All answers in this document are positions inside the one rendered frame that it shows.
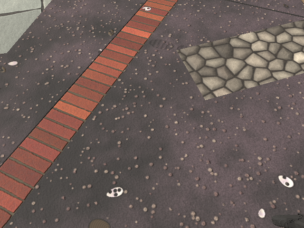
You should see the robot right hand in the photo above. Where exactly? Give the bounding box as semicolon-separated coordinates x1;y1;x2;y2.
272;213;304;228

